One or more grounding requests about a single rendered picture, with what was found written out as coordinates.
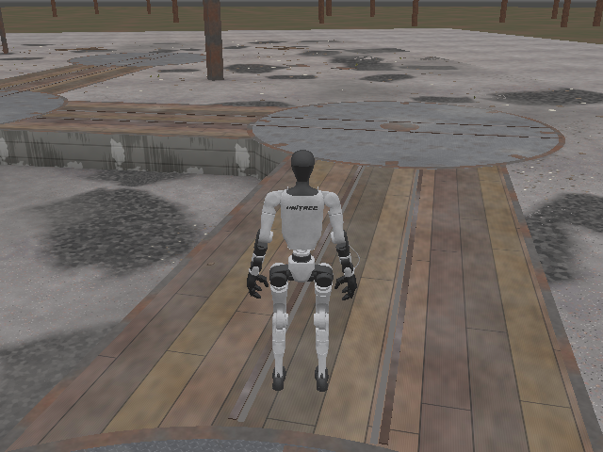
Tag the robot right hand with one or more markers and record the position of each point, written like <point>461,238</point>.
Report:
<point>352,285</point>

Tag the left robot forearm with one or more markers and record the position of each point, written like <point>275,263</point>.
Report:
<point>258,256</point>

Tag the right robot foot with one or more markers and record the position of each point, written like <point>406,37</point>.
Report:
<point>322,384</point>

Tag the robot right upper arm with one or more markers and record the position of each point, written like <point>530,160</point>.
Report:
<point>335,214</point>

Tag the right robot forearm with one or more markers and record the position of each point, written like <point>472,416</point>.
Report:
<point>343,250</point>

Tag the robot left upper arm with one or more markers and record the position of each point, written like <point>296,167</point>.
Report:
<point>268,214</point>

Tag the humanoid robot torso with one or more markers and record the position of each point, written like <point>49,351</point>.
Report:
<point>301,228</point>

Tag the robot left hand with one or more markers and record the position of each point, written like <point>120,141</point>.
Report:
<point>252,286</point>

